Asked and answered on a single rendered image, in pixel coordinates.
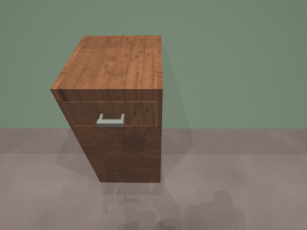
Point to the handle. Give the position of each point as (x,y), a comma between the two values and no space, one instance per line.
(110,122)

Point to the drawer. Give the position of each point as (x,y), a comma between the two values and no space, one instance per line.
(87,113)

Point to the cabinet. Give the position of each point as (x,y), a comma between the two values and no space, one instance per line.
(116,68)

